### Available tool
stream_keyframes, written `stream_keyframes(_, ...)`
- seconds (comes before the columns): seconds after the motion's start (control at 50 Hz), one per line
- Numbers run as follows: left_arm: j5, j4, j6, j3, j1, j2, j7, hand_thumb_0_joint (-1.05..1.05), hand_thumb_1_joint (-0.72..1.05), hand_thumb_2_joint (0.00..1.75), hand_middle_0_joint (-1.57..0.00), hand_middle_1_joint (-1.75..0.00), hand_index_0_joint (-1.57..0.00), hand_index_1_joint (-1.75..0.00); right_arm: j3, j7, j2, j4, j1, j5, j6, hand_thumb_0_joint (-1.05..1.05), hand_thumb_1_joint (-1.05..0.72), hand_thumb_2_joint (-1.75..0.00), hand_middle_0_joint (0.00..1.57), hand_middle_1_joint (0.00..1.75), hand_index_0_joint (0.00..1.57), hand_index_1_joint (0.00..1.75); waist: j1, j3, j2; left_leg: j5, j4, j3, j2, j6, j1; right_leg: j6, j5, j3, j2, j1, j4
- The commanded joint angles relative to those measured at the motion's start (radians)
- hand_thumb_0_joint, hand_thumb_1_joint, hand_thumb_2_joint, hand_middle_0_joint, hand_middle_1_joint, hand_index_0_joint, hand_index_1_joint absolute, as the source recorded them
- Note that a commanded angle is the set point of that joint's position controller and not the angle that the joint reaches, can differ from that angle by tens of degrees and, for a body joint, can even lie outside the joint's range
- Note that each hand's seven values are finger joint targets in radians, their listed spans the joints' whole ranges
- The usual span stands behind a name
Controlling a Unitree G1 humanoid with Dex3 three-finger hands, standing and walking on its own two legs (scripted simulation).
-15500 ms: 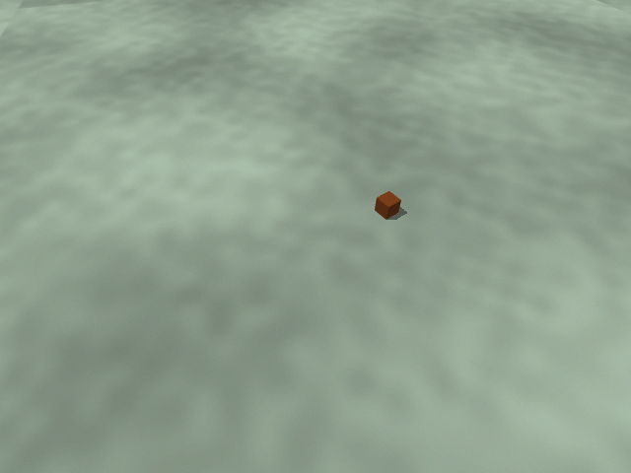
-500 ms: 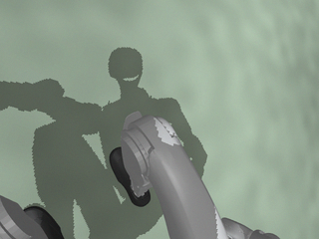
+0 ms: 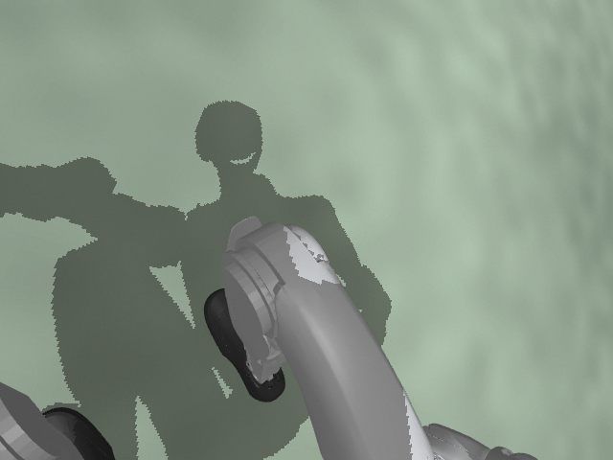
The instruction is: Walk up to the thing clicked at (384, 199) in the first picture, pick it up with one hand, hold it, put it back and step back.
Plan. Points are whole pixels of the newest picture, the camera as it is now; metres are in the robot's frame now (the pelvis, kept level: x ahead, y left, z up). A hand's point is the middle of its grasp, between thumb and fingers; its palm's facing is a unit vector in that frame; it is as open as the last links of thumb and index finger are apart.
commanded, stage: close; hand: left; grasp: from above
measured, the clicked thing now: out of the picture +0.47 +0.30 -0.27
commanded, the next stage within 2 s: settle in 0.16 s
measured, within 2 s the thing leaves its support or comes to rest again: leaves its support in 0.72 s
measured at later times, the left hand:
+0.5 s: hand out of the picture +0.47 +0.29 -0.23, palm faces -0.06 -0.42 -0.91, open 10.9 cm
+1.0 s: hand out of the picture +0.46 +0.32 -0.17, palm faces -0.06 -0.40 -0.92, open 10.7 cm
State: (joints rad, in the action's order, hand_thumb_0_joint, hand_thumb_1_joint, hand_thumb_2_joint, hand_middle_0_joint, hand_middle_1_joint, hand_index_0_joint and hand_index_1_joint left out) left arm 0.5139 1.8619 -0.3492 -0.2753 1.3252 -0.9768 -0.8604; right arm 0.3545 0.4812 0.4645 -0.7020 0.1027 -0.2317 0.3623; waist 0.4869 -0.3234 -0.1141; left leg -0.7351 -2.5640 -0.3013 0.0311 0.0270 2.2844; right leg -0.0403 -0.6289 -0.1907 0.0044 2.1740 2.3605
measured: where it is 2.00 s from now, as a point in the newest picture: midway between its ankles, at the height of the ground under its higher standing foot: (187, 421)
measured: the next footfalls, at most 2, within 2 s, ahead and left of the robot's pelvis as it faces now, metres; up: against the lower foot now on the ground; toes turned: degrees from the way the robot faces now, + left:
none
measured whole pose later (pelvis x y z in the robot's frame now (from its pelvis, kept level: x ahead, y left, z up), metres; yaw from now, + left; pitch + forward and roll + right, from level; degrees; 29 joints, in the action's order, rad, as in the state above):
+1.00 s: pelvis +0.00 +0.00 +0.02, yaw +1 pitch +30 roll -12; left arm 0.60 1.68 -0.48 -0.29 1.28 -0.83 -0.75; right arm 0.21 0.48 0.38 -0.82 0.16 -0.17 0.32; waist 0.39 -0.16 -0.03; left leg -0.70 -2.45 -0.24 0.05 0.02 2.29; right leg -0.03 -0.60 -0.15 0.01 2.20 2.28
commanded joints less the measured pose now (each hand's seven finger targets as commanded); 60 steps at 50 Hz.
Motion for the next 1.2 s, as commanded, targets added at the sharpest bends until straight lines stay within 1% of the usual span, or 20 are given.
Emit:
stream_keyframes(0.0,0.008,-0.065,0.014,0.021,0.228,-0.134,-0.028,0.00,0.24,0.82,-0.70,-0.72,-0.68,-0.75,-0.081,0.002,0.335,-0.049,0.222,0.003,-0.003,0.00,-0.88,-0.90,0.20,0.30,0.20,0.30,0.103,0.637,0.444,0.175,0.256,0.096,0.006,-0.039,-0.399,0.021,0.241,-0.109,-0.048,-0.384,-0.219)
stream_keyframes(0.04,-0.019,-0.082,0.015,0.023,0.229,-0.116,-0.023,0.00,0.25,0.82,-0.71,-0.73,-0.68,-0.75,-0.081,0.004,0.335,-0.040,0.204,-0.001,0.002,0.00,-0.88,-0.90,0.20,0.30,0.20,0.30,0.102,0.624,0.446,0.165,0.256,0.088,0.004,-0.035,-0.422,0.021,0.229,-0.120,-0.043,-0.379,-0.197)
stream_keyframes(0.14,-0.007,-0.068,0.010,0.021,0.223,-0.135,-0.029,0.00,0.28,0.82,-0.74,-0.69,-0.71,-0.73,-0.080,-0.001,0.344,-0.048,0.215,0.007,-0.005,0.00,-0.88,-0.90,0.20,0.30,0.20,0.30,0.106,0.625,0.446,0.144,0.256,0.087,0.001,-0.040,-0.404,0.023,0.215,-0.111,-0.047,-0.366,-0.216)
stream_keyframes(0.2,-0.026,-0.075,0.009,0.020,0.227,-0.123,-0.030,0.00,0.25,0.87,-0.74,-0.70,-0.70,-0.74,-0.078,-0.001,0.343,-0.039,0.206,0.003,-0.001,0.00,-0.88,-0.90,0.20,0.30,0.20,0.30,0.106,0.627,0.427,0.164,0.240,0.087,0.000,-0.042,-0.401,0.018,0.233,-0.112,-0.042,-0.381,-0.208)
stream_keyframes(0.34,-0.028,-0.080,0.009,0.029,0.230,-0.124,-0.017,0.00,0.51,0.89,-0.95,-0.74,-0.93,-0.77,-0.075,-0.001,0.342,-0.048,0.201,0.005,-0.001,0.00,-0.90,-0.90,0.20,0.30,0.20,0.30,0.105,0.638,0.440,0.166,0.249,0.096,-0.001,-0.037,-0.410,0.021,0.232,-0.118,-0.050,-0.384,-0.209)
stream_keyframes(0.42,-0.036,-0.097,0.009,0.030,0.215,-0.118,-0.005,0.00,0.55,0.91,-0.98,-0.73,-0.95,-0.77,-0.074,0.001,0.340,-0.041,0.195,0.007,0.001,0.00,-0.90,-0.90,0.20,0.30,0.20,0.30,0.094,0.647,0.431,0.174,0.238,0.100,0.003,-0.037,-0.416,0.018,0.240,-0.118,-0.047,-0.400,-0.200)
stream_keyframes(0.44,-0.014,-0.094,0.006,0.030,0.213,-0.130,-0.008,0.00,0.57,0.92,-1.00,-0.74,-0.97,-0.78,-0.076,-0.001,0.338,-0.049,0.212,0.010,0.000,0.00,-0.90,-0.90,0.20,0.30,0.20,0.30,0.092,0.667,0.432,0.174,0.240,0.110,0.003,-0.039,-0.400,0.016,0.244,-0.110,-0.056,-0.417,-0.222)
stream_keyframes(0.48,-0.018,-0.113,0.001,0.007,0.237,-0.150,-0.018,0.00,0.60,0.93,-1.02,-0.73,-0.99,-0.77,-0.084,0.000,0.335,-0.057,0.209,0.019,-0.002,0.00,-0.90,-0.90,0.20,0.30,0.20,0.30,0.076,0.668,0.451,0.168,0.259,0.098,0.007,-0.036,-0.413,0.018,0.244,-0.111,-0.046,-0.406,-0.217)
stream_keyframes(0.54,-0.019,-0.146,-0.012,0.012,0.243,-0.127,-0.020,0.00,0.56,0.90,-1.00,-0.70,-0.96,-0.74,-0.088,0.004,0.321,-0.039,0.223,0.015,-0.005,0.00,-0.90,-0.90,0.20,0.30,0.20,0.30,0.076,0.698,0.459,0.189,0.257,0.100,0.008,-0.040,-0.425,0.017,0.265,-0.103,-0.044,-0.435,-0.219)
stream_keyframes(0.6,-0.008,-0.197,-0.021,-0.008,0.283,-0.160,-0.014,0.00,0.60,0.89,-1.02,-0.69,-0.99,-0.73,-0.100,0.001,0.318,-0.065,0.204,0.021,-0.004,0.00,-0.89,-0.90,0.20,0.30,0.20,0.30,0.057,0.719,0.487,0.184,0.264,0.116,0.011,-0.036,-0.442,0.015,0.261,-0.099,-0.042,-0.428,-0.225)
stream_keyframes(0.68,0.065,-0.276,-0.049,-0.032,0.299,-0.192,-0.018,0.00,0.58,0.85,-0.99,-0.67,-0.97,-0.70,-0.126,0.001,0.293,-0.083,0.239,0.028,-0.019,0.00,-0.89,-0.90,0.20,0.30,0.20,0.30,0.024,0.806,0.568,0.228,0.302,0.121,0.021,-0.026,-0.502,0.027,0.310,-0.082,-0.042,-0.441,-0.240)
stream_keyframes(0.72,0.082,-0.314,-0.067,-0.018,0.322,-0.154,-0.003,0.00,0.55,0.82,-0.97,-0.65,-0.94,-0.68,-0.138,0.005,0.278,-0.100,0.247,0.024,-0.027,0.00,-0.89,-0.89,0.20,0.30,0.20,0.30,0.028,0.827,0.582,0.255,0.304,0.133,0.022,-0.021,-0.507,0.031,0.332,-0.077,-0.045,-0.436,-0.240)
stream_keyframes(0.74,0.104,-0.336,-0.072,-0.028,0.335,-0.172,0.004,0.00,0.56,0.80,-0.98,-0.64,-0.96,-0.66,-0.151,0.003,0.276,-0.123,0.251,0.030,-0.027,0.00,-0.89,-0.89,0.20,0.30,0.20,0.30,0.018,0.841,0.596,0.244,0.312,0.142,0.026,-0.021,-0.494,0.032,0.326,-0.071,-0.048,-0.424,-0.251)
stream_keyframes(0.76,0.112,-0.328,-0.082,-0.018,0.329,-0.134,0.014,0.00,0.56,0.78,-0.98,-0.62,-0.95,-0.65,-0.162,0.007,0.267,-0.121,0.262,0.030,-0.028,0.00,-0.89,-0.89,0.20,0.30,0.20,0.30,0.029,0.836,0.595,0.247,0.319,0.137,0.022,-0.022,-0.496,0.034,0.322,-0.071,-0.041,-0.411,-0.247)
stream_keyframes(0.8,0.137,-0.318,-0.101,-0.020,0.269,-0.108,0.027,0.00,0.55,0.80,-0.98,-0.59,-0.95,-0.63,-0.184,0.007,0.262,-0.122,0.287,0.047,-0.035,0.00,-0.88,-0.89,0.20,0.30,0.20,0.30,0.002,0.868,0.598,0.238,0.344,0.129,0.027,-0.018,-0.518,0.043,0.301,-0.069,-0.046,-0.392,-0.265)
stream_keyframes(0.86,0.122,-0.302,-0.119,0.007,0.260,-0.013,0.054,0.00,0.55,0.78,-0.96,-0.62,-0.94,-0.64,-0.209,0.006,0.237,-0.144,0.294,0.055,-0.043,0.00,-0.88,-0.89,0.20,0.30,0.20,0.30,-0.006,0.863,0.549,0.216,0.364,0.140,0.022,-0.019,-0.481,0.043,0.273,-0.065,-0.052,-0.377,-0.277)
stream_keyframes(0.96,0.101,-0.301,-0.128,0.025,0.303,0.045,0.077,0.00,0.59,0.82,-1.01,-0.61,-0.98,-0.64,-0.235,-0.009,0.210,-0.186,0.312,0.066,-0.042,0.00,-0.88,-0.89,0.20,0.30,0.20,0.30,-0.008,0.838,0.488,0.174,0.381,0.150,0.014,-0.026,-0.445,0.039,0.213,-0.047,-0.049,-0.341,-0.301)
stream_keyframes(1.04,0.122,-0.294,-0.126,0.013,0.317,0.031,0.079,0.00,0.65,0.88,-1.06,-0.63,-1.03,-0.67,-0.252,-0.022,0.202,-0.211,0.304,0.066,-0.042,0.00,-0.88,-0.89,0.20,0.30,0.20,0.30,-0.025,0.817,0.486,0.147,0.407,0.152,0.011,-0.026,-0.457,0.042,0.174,-0.041,-0.042,-0.306,-0.312)
stream_keyframes(1.12,0.161,-0.291,-0.130,-0.025,0.328,-0.016,0.071,0.00,0.71,0.89,-1.11,-0.66,-1.08,-0.69,-0.266,-0.032,0.200,-0.229,0.310,0.058,-0.044,0.00,-0.88,-0.89,0.20,0.30,0.20,0.30,-0.051,0.871,0.507,0.157,0.431,0.171,0.011,-0.027,-0.495,0.045,0.184,-0.029,-0.042,-0.334,-0.326)
stream_keyframes(1.18,0.176,-0.269,-0.143,-0.046,0.338,-0.013,0.053,0.00,0.72,0.90,-1.14,-0.64,-1.10,-0.68,-0.285,-0.036,0.210,-0.219,0.313,0.060,-0.050,0.00,-0.88,-0.89,0.20,0.30,0.20,0.30,-0.057,0.908,0.537,0.171,0.445,0.165,0.018,-0.023,-0.535,0.053,0.205,-0.028,-0.036,-0.316,-0.319)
